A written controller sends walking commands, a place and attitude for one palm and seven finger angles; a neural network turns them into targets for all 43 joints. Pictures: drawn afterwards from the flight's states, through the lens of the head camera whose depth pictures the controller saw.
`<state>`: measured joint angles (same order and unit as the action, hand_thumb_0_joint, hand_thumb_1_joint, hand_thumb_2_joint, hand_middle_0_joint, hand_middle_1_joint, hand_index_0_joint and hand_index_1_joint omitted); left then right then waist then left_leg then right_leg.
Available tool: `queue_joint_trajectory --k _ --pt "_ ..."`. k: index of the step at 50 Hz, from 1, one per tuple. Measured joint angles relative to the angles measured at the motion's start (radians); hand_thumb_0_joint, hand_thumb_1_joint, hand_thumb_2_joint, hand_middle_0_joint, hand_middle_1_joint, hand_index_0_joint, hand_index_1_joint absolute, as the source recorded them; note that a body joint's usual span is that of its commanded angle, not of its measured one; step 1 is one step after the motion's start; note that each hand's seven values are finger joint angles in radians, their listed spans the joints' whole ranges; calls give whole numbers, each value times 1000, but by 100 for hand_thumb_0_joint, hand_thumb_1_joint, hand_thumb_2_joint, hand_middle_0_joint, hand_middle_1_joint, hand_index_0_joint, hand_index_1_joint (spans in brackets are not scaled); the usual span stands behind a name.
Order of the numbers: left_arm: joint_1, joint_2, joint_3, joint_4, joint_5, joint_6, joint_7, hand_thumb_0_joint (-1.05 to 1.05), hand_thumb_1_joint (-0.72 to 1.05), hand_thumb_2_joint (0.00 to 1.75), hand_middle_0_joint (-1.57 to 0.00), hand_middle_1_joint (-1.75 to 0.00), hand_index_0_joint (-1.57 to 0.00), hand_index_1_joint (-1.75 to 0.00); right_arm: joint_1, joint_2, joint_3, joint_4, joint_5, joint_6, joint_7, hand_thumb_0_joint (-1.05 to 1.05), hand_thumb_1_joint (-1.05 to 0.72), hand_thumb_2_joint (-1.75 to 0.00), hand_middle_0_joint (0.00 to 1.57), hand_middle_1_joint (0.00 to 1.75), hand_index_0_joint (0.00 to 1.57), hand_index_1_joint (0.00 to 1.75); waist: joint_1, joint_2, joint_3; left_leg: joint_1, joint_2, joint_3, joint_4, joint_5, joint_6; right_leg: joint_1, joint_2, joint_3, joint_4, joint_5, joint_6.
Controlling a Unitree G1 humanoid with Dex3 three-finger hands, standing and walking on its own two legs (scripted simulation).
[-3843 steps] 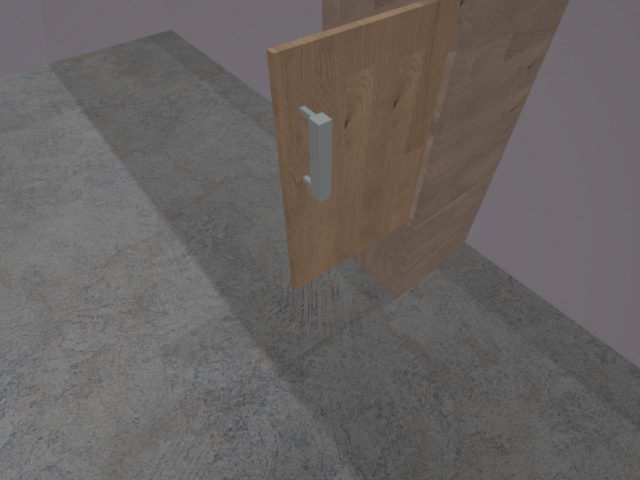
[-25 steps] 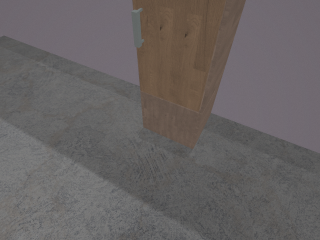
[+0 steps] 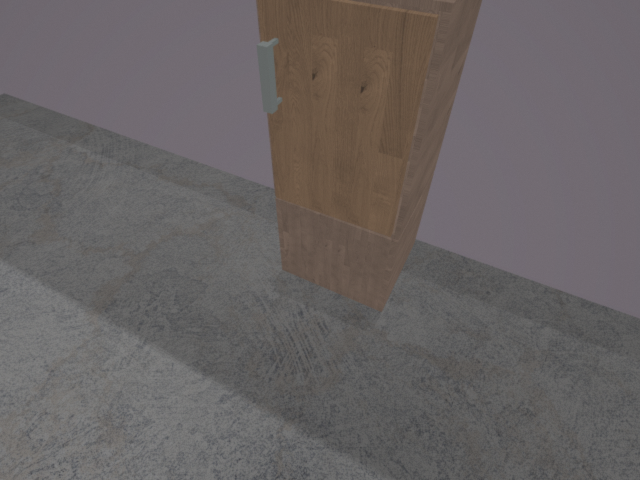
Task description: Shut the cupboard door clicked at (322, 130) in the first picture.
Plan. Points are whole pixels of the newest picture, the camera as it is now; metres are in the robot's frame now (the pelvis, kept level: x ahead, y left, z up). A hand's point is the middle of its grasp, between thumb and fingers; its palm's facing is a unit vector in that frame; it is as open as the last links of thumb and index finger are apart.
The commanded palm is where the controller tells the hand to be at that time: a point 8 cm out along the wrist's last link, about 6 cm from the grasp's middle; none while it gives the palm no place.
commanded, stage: let the arm hang, fingers relaxed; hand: left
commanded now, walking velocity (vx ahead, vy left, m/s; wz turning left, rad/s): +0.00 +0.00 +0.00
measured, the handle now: (272, 75) +0.96 +0.16 +0.07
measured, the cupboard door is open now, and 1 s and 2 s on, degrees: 1 1 1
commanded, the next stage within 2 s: look to check the result in 0.02 s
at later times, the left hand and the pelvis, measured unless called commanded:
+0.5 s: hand out of the picture +0.06 +0.23 -0.16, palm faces -0.01 -0.95 -0.32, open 7.3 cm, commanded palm none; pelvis +0.02 -0.01 +0.00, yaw +0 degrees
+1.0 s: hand out of the picture +0.06 +0.20 -0.18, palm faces +0.14 -0.96 -0.26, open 7.3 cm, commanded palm none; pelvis +0.02 -0.01 -0.01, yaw +9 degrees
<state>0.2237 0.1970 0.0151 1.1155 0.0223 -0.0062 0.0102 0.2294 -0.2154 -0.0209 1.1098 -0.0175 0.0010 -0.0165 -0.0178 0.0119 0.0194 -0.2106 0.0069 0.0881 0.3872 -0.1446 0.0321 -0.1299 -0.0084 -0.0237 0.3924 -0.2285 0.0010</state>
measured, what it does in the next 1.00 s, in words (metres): stands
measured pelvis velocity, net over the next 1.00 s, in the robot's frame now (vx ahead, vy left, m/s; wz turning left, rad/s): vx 0.02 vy -0.01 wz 0.15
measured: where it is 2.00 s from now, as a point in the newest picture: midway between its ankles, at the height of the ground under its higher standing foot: outside the picture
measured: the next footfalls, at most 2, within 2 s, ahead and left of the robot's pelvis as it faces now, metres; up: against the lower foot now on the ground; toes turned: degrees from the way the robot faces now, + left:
right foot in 1.40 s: +0.09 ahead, -0.13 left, +0.00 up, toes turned +23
left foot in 1.70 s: -0.03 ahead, +0.13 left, +0.00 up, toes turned +39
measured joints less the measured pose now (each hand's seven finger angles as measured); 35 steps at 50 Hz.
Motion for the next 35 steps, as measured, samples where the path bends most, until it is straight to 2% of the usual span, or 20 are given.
queue_joint_trajectory --k 18,35 --pt "-24 82 5 30 -4 1 -5 0 91 90 -20 -30 -21 -30 -53 -66 3 17 4 0 4 0 -90 -90 20 30 20 30 8 6 30 36 1 -4 -39 0 -8 42 4 -4 -50 5 -5" --pt "-76 99 -2 17 -4 -11 -7 0 90 90 -20 -30 -21 -30 -114 -93 11 7 4 -5 8 0 -90 -90 20 30 20 30 8 2 11 72 5 -12 -67 -6 -20 87 10 -10 -93 4 -13"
